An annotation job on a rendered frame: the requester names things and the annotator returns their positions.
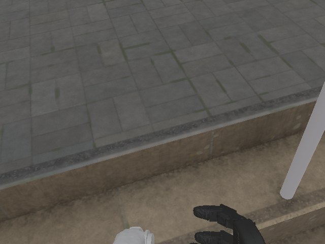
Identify robot left thigh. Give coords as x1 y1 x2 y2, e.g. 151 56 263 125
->
113 228 154 244

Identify right robot hand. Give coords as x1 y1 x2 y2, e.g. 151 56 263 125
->
190 204 266 244

